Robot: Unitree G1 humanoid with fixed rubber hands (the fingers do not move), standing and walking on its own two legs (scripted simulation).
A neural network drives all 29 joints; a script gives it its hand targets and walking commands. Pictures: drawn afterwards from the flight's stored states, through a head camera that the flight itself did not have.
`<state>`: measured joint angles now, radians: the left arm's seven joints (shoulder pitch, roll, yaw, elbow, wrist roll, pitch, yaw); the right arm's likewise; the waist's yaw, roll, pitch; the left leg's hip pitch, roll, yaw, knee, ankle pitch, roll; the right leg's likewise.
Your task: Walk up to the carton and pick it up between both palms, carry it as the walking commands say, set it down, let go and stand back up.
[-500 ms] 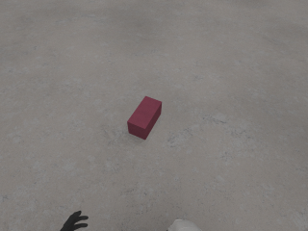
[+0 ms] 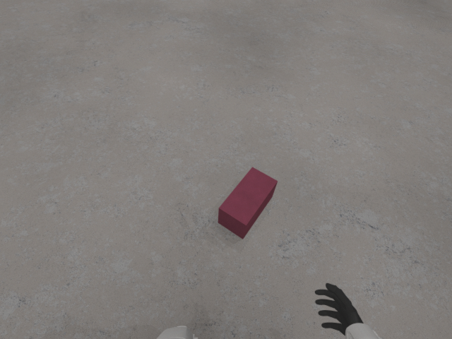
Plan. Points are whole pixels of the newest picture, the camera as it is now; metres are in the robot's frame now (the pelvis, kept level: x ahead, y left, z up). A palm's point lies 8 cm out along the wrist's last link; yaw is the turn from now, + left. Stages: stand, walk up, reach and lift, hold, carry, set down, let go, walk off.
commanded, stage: walk up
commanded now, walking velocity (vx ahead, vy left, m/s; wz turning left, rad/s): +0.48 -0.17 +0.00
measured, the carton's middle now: (247, 201) +0.77 -0.09 -0.69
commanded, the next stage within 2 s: none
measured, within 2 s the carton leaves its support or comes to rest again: neither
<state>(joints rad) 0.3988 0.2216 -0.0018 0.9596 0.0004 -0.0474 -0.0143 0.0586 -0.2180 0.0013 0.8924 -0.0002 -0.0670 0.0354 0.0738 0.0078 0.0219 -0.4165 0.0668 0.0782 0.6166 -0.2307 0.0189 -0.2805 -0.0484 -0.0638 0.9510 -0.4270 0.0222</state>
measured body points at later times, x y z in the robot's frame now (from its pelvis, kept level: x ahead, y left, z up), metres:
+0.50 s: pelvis +0.15 -0.07 +0.01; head +0.17 -0.09 +0.45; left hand +0.26 +0.18 -0.12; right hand +0.12 -0.30 -0.16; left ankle +0.09 +0.07 -0.67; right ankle +0.19 -0.17 -0.73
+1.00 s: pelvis +0.27 -0.04 +0.01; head +0.29 -0.01 +0.46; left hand +0.33 +0.20 -0.15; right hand +0.31 -0.29 -0.13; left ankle +0.21 +0.08 -0.73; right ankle +0.24 -0.16 -0.69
